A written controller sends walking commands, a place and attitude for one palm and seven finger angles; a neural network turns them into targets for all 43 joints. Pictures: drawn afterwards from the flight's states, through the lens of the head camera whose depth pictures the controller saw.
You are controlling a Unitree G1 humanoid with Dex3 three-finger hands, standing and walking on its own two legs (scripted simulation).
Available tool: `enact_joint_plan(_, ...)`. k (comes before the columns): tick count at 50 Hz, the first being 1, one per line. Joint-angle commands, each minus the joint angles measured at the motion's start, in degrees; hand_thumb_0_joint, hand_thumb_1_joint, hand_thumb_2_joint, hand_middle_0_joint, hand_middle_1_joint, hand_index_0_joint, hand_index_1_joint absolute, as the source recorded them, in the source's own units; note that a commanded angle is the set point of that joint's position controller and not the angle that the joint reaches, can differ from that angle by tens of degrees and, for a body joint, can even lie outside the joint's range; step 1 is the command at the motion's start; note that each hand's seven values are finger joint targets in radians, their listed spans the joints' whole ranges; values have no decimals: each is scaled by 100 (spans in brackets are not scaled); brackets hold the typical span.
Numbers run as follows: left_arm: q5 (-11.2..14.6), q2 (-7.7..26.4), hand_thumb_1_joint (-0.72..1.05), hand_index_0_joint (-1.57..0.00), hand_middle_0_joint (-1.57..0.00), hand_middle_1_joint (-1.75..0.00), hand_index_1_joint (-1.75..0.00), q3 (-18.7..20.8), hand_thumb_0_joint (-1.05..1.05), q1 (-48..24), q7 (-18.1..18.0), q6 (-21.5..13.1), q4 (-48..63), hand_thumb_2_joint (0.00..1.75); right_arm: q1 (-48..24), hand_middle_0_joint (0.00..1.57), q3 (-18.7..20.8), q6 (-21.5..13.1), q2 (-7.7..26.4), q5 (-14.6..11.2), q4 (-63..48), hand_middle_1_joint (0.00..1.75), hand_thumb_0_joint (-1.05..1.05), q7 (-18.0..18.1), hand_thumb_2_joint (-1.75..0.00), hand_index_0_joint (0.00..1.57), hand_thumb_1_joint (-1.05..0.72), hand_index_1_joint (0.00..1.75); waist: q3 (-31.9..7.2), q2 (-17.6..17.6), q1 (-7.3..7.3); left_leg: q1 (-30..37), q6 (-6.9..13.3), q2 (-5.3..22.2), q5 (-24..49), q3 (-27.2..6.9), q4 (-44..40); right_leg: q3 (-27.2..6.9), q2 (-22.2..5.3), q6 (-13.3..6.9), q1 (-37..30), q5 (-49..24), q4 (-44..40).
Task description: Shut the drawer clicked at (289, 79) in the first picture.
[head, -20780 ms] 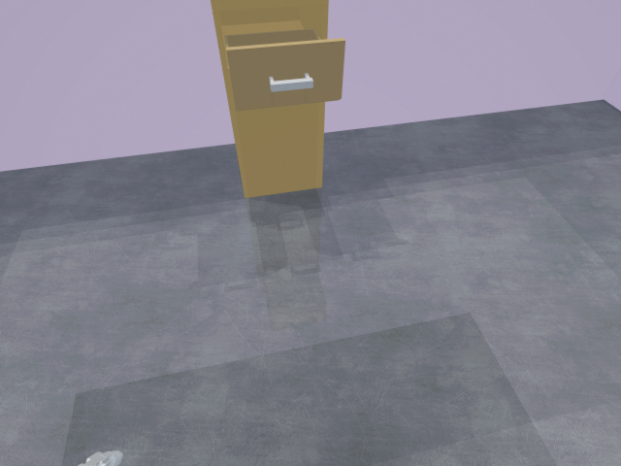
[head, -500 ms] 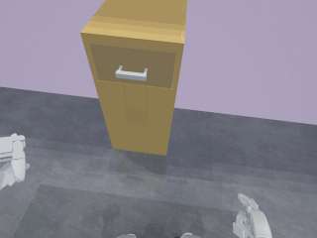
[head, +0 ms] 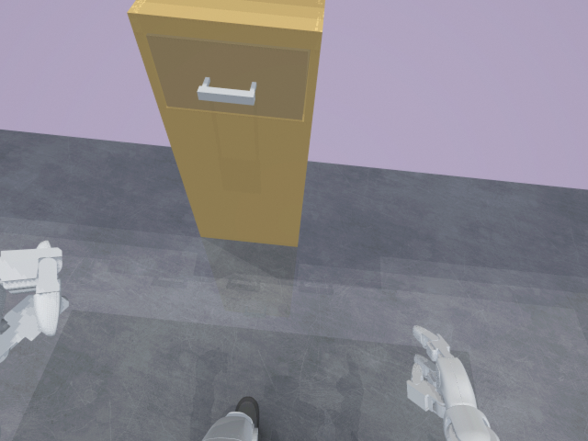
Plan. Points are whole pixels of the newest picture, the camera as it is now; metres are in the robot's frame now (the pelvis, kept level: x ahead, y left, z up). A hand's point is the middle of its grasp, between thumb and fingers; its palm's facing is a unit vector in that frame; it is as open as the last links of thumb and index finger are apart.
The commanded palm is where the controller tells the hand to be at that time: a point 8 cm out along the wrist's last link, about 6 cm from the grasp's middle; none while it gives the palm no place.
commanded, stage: step back with the hand held close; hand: left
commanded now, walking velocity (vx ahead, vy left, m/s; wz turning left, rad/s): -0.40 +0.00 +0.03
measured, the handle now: (228, 89) +0.79 +0.21 -0.04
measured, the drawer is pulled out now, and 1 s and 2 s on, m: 0.00 0.00 0.00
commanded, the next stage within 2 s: stop stepping back and stand still in 0.12 s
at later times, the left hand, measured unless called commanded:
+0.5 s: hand out of the picture +0.04 +0.23 +0.18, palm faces +0.42 -0.81 -0.41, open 3.3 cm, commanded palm +0.00 +0.26 +0.18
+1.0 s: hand out of the picture -0.03 +0.25 +0.17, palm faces +0.48 -0.79 -0.37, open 3.3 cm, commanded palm -0.09 +0.28 +0.18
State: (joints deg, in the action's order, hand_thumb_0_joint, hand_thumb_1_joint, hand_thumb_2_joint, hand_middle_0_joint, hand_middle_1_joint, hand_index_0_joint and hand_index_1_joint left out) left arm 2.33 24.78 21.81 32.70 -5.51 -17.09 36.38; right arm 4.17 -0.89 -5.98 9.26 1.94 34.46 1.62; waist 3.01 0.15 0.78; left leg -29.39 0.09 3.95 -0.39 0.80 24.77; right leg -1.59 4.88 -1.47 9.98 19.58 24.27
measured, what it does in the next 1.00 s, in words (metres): walks backwards: left foot, then left foot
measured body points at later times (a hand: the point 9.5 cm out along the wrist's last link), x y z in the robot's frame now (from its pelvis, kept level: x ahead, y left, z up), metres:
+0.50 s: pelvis -0.13 -0.02 +0.01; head -0.16 +0.00 +0.45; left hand +0.01 +0.27 +0.20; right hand +0.02 -0.26 -0.07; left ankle -0.10 +0.10 -0.70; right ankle -0.09 -0.12 -0.73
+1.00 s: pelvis -0.20 +0.00 -0.01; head -0.23 +0.01 +0.44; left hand -0.06 +0.29 +0.19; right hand -0.04 -0.25 -0.08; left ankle -0.17 +0.12 -0.74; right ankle -0.13 -0.11 -0.73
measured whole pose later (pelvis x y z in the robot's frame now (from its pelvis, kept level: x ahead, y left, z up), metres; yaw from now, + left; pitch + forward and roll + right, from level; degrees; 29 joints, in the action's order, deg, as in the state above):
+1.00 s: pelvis -0.20 +0.00 -0.01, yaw +4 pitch -2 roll -1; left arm 0.3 20.0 20.4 32.9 -8.8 -12.8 32.1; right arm 15.8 0.2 -7.6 13.0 1.1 37.4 5.7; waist -1.9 -1.9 -0.3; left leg -17.2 2.8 2.2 -16.8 3.2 33.6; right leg 5.1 -1.7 -1.5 20.7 19.1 37.3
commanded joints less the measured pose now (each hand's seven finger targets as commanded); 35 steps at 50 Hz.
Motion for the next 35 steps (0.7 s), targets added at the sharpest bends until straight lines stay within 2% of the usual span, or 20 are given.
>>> enact_joint_plan(1, 189, 1199, 90, -140, -140, -160, -160, 1323, 0, 906, -129, -264, 931, 90, -125, 20, 384, 27, 813, -306, -1193, 30, 0, 220, -90, 20, -90, 30, -1807, -1250, 18, 1486, 29, -437, -1181, 179, 1638, -280, -1596, 529, 441, -5362, -401)
enact_joint_plan(4, 178, 1068, 90, -140, -140, -160, -160, 1195, 0, 921, -109, -75, 660, 90, -156, 20, 201, 187, 688, -198, -1154, 30, 0, 331, -90, 20, -90, 30, -1118, -551, -73, 345, -5, -355, -1406, -105, 1240, -588, -1766, -72, -26, -5799, -31)
enact_joint_plan(6, 179, 926, 90, -140, -140, -160, -160, 882, 0, 447, -93, -60, 819, 90, -45, 20, 206, 218, 836, -207, -1105, 30, 0, 417, -90, 20, -90, 30, -1016, -105, -184, 943, 34, -268, 495, -79, 123, -162, -1219, 176, -106, -5534, 299)
enact_joint_plan(8, 137, 1024, 90, -140, -140, -160, -160, 863, 0, 464, -82, -73, 714, 90, 256, 20, 393, 206, 1054, -252, -983, 30, 0, 391, -90, 20, -90, 30, -1658, 497, -148, 2718, 340, 339, 3440, -449, -54, 125, -491, 621, 715, -3414, 680)
enact_joint_plan(9, 187, 1025, 90, -140, -140, -160, -160, 812, 0, 611, -81, -42, 851, 90, 301, 20, 430, 146, 1022, -195, -998, 30, 0, 342, -90, 20, -90, 30, -2059, 960, -105, 3097, 513, 720, 4070, -882, -165, 80, -317, 501, 962, -1370, 1223)
enact_joint_plan(10, 247, 906, 90, -140, -140, -160, -160, 654, 0, 693, -51, -26, 997, 90, 334, 20, 450, 40, 1023, -122, -1032, 30, 0, 280, -90, 20, -90, 30, -2090, 1270, -52, 2984, 613, 1005, 3784, -1213, -508, -8, -201, 342, 1112, 505, 1729)
enact_joint_plan(11, 224, 774, 90, -140, -140, -160, -160, 530, 0, 693, -35, -20, 1112, 90, 278, 20, 449, -83, 1057, -67, -1019, 30, 0, 253, -90, 20, -90, 30, -1900, 1503, 9, 2354, 743, 1168, 2486, -1312, -830, -118, -168, 271, 892, 1079, 2252)
enact_joint_plan(13, 184, 704, 90, -140, -140, -160, -160, 575, 0, 963, -171, 95, 1175, 90, 462, 20, 463, -214, 1034, -160, -1020, 30, 0, 198, -90, 20, -90, 30, -1578, 1016, -3, 1958, 843, 1012, 680, -1158, -878, -35, -318, 242, 767, 837, 1957)
enact_joint_plan(16, 130, 1030, 90, -140, -140, -160, -160, 923, 0, 949, -325, 275, 1244, 90, 119, 20, 401, -178, 1099, -185, -1230, 30, 0, 295, -90, 20, -90, 30, -919, 776, -15, -93, 423, 451, -3136, -747, -1217, 355, -372, 121, -700, 485, 492)
enact_joint_plan(17, 68, 952, 90, -140, -140, -160, -160, 862, 0, 898, -341, 296, 1084, 90, 101, 20, 390, -127, 1005, -170, -1258, 30, 0, 337, -90, 20, -90, 30, -594, 227, -86, -109, 136, -75, -3119, -301, -361, -108, -709, -24, -261, 1132, -467)
enact_joint_plan(18, 61, 1048, 90, -140, -140, -160, -160, 909, 0, 683, -379, 290, 982, 90, 117, 20, 431, -79, 1004, -153, -1195, 30, 0, 363, -90, 20, -90, 30, -427, -711, -129, 742, -121, -598, -2516, -62, 1483, -1630, -1704, -492, 1453, 2547, -1747)
enact_joint_plan(19, 62, 1036, 90, -140, -140, -160, -160, 907, 0, 190, -434, 285, 1017, 90, 261, 20, 431, -44, 983, -83, -997, 30, 0, 366, -90, 20, -90, 30, -289, -1142, -151, 944, -135, -498, -2086, -215, 2667, -2352, -2512, -809, 2296, 2837, -2101)
enact_joint_plan(21, -21, 809, 90, -140, -140, -160, -160, 635, 0, -437, -449, 341, 799, 90, 425, 20, 414, -53, 970, -120, -749, 30, 0, 393, -90, 20, -90, 30, -449, -1051, -292, 951, -86, -338, -1977, -305, 3366, -1799, -2299, -676, 2378, 2938, -1802)
enact_joint_plan(23, -92, 543, 90, -140, -140, -160, -160, 345, 0, -460, -464, 369, 412, 90, 381, 20, 348, -110, 930, -135, -730, 30, 0, 480, -90, 20, -90, 30, -327, -787, -259, 1487, 79, -162, -2013, -151, 2466, -856, -1987, -486, 2400, 2139, -1345)
enact_joint_plan(26, -164, 385, 90, -140, -140, -160, -160, 72, 0, -716, -477, 357, 362, 90, 357, 20, 272, -284, 978, -103, -665, 30, 0, 549, -90, 20, -90, 30, -99, -280, -245, 1542, 246, -222, -2439, 172, 439, -331, -1672, -314, 1789, 2167, -662)
enact_joint_plan(27, -191, 425, 90, -140, -140, -160, -160, 110, 0, -811, -485, 315, 547, 90, 412, 20, 252, -343, 1047, -91, -695, 30, 0, 549, -90, 20, -90, 30, -82, 314, -235, 1363, 406, -46, -2998, -311, -315, -180, -1311, -190, 1509, 1917, 72)
enact_joint_plan(29, -251, 587, 90, -140, -140, -160, -160, 321, 0, -634, -477, 229, 1007, 90, 572, 20, 298, -407, 1140, -111, -820, 30, 0, 476, -90, 20, -90, 30, -546, 1646, -176, 1444, 939, 1007, -3356, -2065, -1186, 742, -314, 223, 1544, 767, 2527)
enact_joint_plan(31, -247, 768, 90, -140, -140, -160, -160, 605, 0, -322, -424, 235, 921, 90, 503, 20, 268, -464, 881, -133, -796, 30, 0, 347, -90, 20, -90, 30, -153, 1783, -257, 731, 1203, 1340, -4708, -3005, -1909, 216, -464, 173, 2020, 802, 3980)
enact_joint_plan(33, -204, 695, 90, -140, -140, -160, -160, 621, 0, 125, -427, 170, 789, 90, 385, 20, 235, -500, 821, -143, -748, 30, 0, 259, -90, 20, -90, 30, -31, 749, -98, 376, 1030, 1132, -3590, -2075, -1490, 235, -670, 72, 1288, 771, 2790)
enact_joint_plan(35, -134, 655, 90, -140, -140, -160, -160, 609, 0, 422, -436, 200, 681, 90, 359, 20, 242, -399, 924, -120, -762, 30, 0, 285, -90, 20, -90, 30, -243, 1018, -39, -283, 648, 733, -3586, -1116, -1032, 757, -406, 6, -273, 786, 1289)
